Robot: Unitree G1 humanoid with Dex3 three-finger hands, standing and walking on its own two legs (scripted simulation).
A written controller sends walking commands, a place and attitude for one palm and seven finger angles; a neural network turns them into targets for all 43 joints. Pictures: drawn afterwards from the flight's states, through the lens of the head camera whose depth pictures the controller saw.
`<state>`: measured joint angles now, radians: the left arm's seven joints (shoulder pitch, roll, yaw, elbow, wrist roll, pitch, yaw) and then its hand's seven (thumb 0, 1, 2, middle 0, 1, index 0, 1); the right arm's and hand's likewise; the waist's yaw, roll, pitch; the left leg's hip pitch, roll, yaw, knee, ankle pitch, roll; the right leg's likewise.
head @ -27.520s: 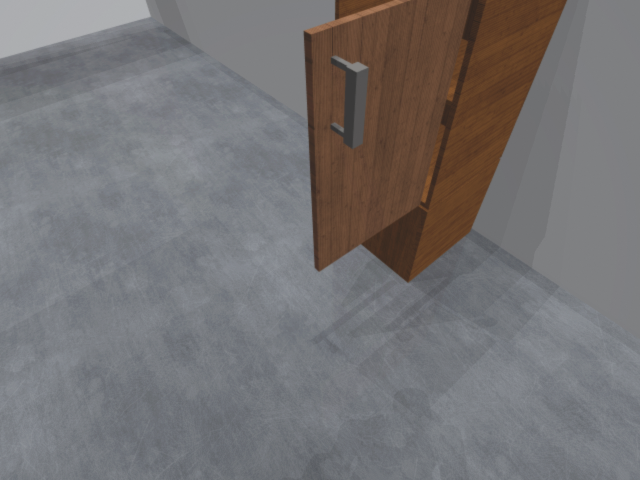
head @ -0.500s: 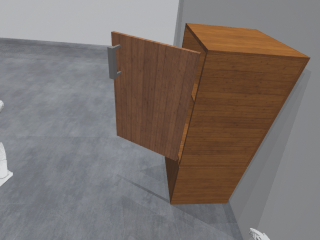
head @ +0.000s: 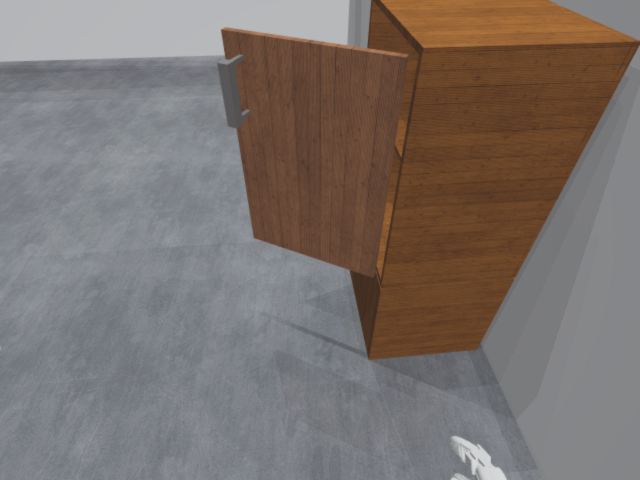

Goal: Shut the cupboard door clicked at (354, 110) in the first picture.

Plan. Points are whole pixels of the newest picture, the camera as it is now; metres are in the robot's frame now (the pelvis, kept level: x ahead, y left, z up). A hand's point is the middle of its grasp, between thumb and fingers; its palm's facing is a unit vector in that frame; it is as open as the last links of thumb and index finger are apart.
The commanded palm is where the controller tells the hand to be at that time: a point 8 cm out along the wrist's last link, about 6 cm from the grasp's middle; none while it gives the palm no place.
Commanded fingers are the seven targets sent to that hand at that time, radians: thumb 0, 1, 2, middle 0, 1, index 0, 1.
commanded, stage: stop stepping back and stand still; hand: left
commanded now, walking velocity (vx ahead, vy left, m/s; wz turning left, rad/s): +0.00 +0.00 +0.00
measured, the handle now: (236, 91) +0.85 +0.22 +0.13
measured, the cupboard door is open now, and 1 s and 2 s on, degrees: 60 60 60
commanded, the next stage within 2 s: let the arm hang, fingers relaxed in 0.08 s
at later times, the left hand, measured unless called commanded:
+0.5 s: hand out of the picture +0.04 +0.18 -0.17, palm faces +0.09 -0.98 -0.17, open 7.1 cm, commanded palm none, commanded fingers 0.00 0.90 0.90 -0.20 -0.30 -0.20 -0.30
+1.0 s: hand out of the picture -0.07 +0.21 -0.17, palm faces +0.11 -0.98 -0.16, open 7.4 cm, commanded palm none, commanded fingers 0.00 0.90 0.90 -0.20 -0.30 -0.20 -0.30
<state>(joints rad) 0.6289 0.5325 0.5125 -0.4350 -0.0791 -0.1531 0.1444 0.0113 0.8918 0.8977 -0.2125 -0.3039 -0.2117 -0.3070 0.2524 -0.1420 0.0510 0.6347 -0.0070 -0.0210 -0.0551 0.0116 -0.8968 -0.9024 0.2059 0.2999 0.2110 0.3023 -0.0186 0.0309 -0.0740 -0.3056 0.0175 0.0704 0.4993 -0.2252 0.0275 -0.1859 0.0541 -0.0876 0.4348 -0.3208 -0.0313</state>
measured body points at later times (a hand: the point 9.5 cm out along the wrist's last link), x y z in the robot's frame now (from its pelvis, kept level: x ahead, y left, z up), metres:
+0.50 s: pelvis -0.02 +0.00 -0.01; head -0.01 +0.02 +0.43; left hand +0.04 +0.23 -0.16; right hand +0.08 -0.23 -0.14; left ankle +0.01 +0.13 -0.74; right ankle -0.01 -0.07 -0.74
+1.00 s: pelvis -0.03 +0.05 +0.00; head -0.04 +0.05 +0.45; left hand -0.08 +0.26 -0.16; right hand -0.04 -0.17 -0.16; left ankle +0.01 +0.13 -0.74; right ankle -0.01 -0.07 -0.74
